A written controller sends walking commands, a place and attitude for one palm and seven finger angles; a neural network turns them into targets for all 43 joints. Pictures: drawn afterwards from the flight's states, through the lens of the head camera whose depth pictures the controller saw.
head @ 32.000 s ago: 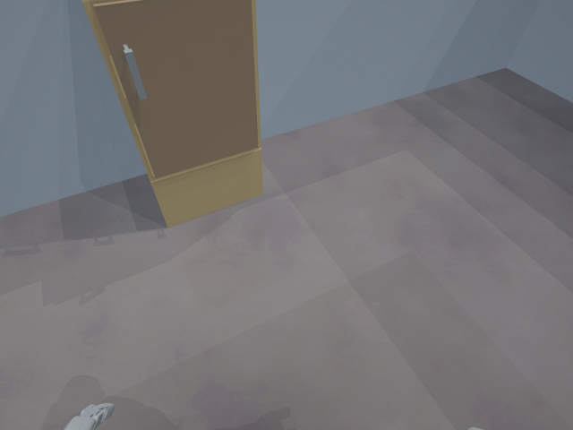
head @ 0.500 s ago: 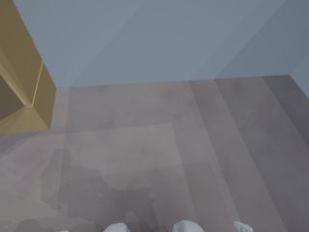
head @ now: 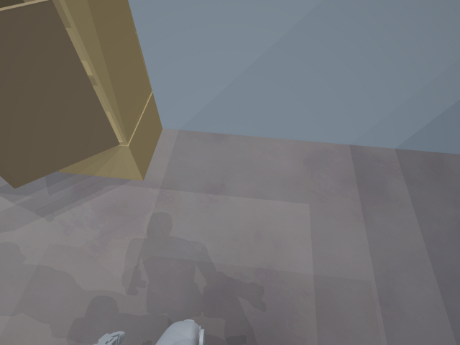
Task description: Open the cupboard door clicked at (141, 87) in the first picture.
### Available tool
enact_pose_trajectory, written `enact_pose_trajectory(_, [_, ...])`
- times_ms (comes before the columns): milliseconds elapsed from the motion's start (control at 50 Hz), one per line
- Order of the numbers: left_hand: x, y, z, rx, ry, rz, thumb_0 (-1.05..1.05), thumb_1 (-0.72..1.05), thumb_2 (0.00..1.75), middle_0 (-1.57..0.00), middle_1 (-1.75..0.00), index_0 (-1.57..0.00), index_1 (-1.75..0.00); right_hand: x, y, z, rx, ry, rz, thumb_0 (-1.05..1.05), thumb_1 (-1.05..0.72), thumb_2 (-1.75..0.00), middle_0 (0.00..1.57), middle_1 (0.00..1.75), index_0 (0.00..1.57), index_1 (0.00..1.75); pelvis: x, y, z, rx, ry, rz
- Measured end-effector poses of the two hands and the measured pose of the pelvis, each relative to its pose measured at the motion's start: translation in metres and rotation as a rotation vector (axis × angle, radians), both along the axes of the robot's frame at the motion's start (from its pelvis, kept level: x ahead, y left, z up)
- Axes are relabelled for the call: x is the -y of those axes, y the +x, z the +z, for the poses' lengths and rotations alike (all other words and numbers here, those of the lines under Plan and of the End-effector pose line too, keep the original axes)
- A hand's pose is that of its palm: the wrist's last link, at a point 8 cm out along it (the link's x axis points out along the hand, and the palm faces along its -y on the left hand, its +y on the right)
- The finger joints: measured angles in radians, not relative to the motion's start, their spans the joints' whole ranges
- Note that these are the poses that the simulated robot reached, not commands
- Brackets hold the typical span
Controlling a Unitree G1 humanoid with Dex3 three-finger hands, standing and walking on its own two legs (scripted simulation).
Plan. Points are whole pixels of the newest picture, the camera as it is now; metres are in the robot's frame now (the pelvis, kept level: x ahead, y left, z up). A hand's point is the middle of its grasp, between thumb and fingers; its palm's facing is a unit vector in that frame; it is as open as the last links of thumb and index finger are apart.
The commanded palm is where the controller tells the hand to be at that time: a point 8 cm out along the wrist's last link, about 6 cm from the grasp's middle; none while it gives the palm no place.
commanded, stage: turn to face it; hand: left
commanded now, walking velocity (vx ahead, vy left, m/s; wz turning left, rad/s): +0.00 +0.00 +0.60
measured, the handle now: out of the picture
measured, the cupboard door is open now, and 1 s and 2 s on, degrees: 40 40 40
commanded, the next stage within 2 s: take the last steps up to it in 0.90 s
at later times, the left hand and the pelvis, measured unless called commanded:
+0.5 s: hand out of the picture +0.05 +0.28 -0.16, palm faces +0.31 -0.92 -0.25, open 7.4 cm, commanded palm none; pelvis +0.00 +0.03 +0.00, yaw +17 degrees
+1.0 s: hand out of the picture -0.07 +0.19 -0.18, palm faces +0.55 -0.81 -0.21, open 7.4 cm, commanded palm none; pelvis +0.00 +0.01 -0.01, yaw +32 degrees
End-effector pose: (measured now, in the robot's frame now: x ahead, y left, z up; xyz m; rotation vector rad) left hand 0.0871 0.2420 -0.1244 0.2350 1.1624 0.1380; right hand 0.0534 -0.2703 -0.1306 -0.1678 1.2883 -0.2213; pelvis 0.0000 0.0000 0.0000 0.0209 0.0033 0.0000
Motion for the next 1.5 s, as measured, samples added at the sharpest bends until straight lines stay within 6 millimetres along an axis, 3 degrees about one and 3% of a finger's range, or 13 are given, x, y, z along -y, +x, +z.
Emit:
enact_pose_trajectory(100, [-0.011,-0.04,-0.017,-0.052,-0.044,0.098,0.01,0.9,0.9,-0.2,-0.29,-0.2,-0.3,-0.017,0.041,0.006,0.023,-0.027,0.116,0.0,-0.91,-0.9,0.2,0.3,0.2,0.3,-0.011,0.002,-0.004,0.0,-0.002,0.071])
enact_pose_trajectory(220, [-0.048,-0.083,-0.044,-0.139,-0.055,0.214,0.01,0.9,0.9,-0.2,-0.29,-0.2,-0.3,-0.054,0.091,0.01,0.132,-0.067,0.25,0.0,-0.91,-0.9,0.2,0.3,0.2,0.3,-0.032,0.001,-0.018,0.0,-0.025,0.141])
enact_pose_trajectory(440, [-0.079,-0.07,-0.013,0.001,-0.012,0.311,0.01,0.91,0.9,-0.19,-0.29,-0.19,-0.3,-0.081,0.087,0.021,0.086,-0.052,0.352,0.0,-0.9,-0.9,0.2,0.3,0.2,0.3,-0.035,-0.003,0.001,0.0,-0.064,0.261])
enact_pose_trajectory(640, [-0.05,-0.062,0.002,0.086,0.038,0.366,0.01,0.91,0.9,-0.19,-0.29,-0.19,-0.3,-0.051,0.082,-0.004,0.007,-0.005,0.383,0.0,-0.9,-0.9,0.2,0.3,0.2,0.3,-0.002,0.001,-0.006,-0.012,-0.043,0.375])
enact_pose_trajectory(700, [-0.034,-0.076,0.003,0.079,0.057,0.393,0.0,0.91,0.9,-0.2,-0.29,-0.2,-0.3,-0.041,0.09,-0.015,-0.006,0.007,0.398,0.0,-0.9,-0.9,0.2,0.3,0.2,0.3,0.008,0.002,-0.01,-0.005,-0.03,0.402])
enact_pose_trajectory(800, [-0.006,-0.111,0.004,0.01,0.024,0.474,0.01,0.91,0.9,-0.2,-0.29,-0.2,-0.3,-0.039,0.107,-0.01,-0.024,0.01,0.456,0.0,-0.91,-0.9,0.2,0.3,0.2,0.3,0.011,0.005,-0.002,0.008,-0.009,0.468])
enact_pose_trajectory(940, [0.018,-0.165,-0.013,-0.07,-0.053,0.586,0.01,0.9,0.9,-0.2,-0.29,-0.2,-0.3,-0.074,0.139,0.0,0.009,-0.003,0.573,0.0,-0.91,-0.9,0.2,0.3,0.2,0.3,0.004,0.004,-0.002,0.009,0.01,0.534])
enact_pose_trajectory(1040, [0.016,-0.211,-0.038,-0.146,-0.099,0.673,0.01,0.9,0.9,-0.2,-0.29,-0.2,-0.3,-0.117,0.161,0.0,0.104,-0.013,0.668,0.0,-0.91,-0.9,0.2,0.3,0.2,0.3,-0.011,-0.004,-0.016,0.015,-0.006,0.573])
enact_pose_trajectory(1100, [0.012,-0.224,-0.038,-0.18,-0.101,0.696,0.01,0.91,0.9,-0.2,-0.29,-0.2,-0.3,-0.136,0.162,0.006,0.136,-0.004,0.711,0.0,-0.91,-0.9,0.2,0.3,0.2,0.3,-0.013,-0.008,-0.012,0.024,-0.013,0.576])
enact_pose_trajectory(1220, [0.0,-0.216,-0.019,-0.114,-0.078,0.707,0.01,0.91,0.9,-0.19,-0.29,-0.19,-0.3,-0.143,0.145,0.006,0.114,0.04,0.733,0.0,-0.9,-0.9,0.2,0.3,0.2,0.3,-0.015,-0.005,-0.002,0.028,-0.029,0.605])
enact_pose_trajectory(1360, [-0.006,-0.177,-0.006,-0.016,-0.019,0.688,0.01,0.91,0.9,-0.19,-0.29,-0.19,-0.3,-0.111,0.13,-0.016,-0.001,0.058,0.685,0.0,-0.91,-0.9,0.2,0.3,0.2,0.3,-0.011,0.018,-0.006,0.022,0.002,0.628])
enact_pose_trajectory(1420, [0.003,-0.169,-0.008,0.003,-0.003,0.718,0.0,0.91,0.9,-0.19,-0.29,-0.19,-0.3,-0.098,0.131,-0.027,-0.071,0.047,0.686,0.0,-0.91,-0.9,0.2,0.3,0.2,0.3,-0.01,0.03,-0.011,0.029,0.005,0.65])
enact_pose_trajectory(1500, [0.026,-0.174,-0.002,-0.059,-0.052,0.758,0.0,0.91,0.9,-0.19,-0.29,-0.2,-0.3,-0.102,0.147,-0.015,-0.1,0.039,0.686,0.0,-0.91,-0.9,0.2,0.3,0.2,0.3,-0.021,0.045,0.001,0.021,0.007,0.659])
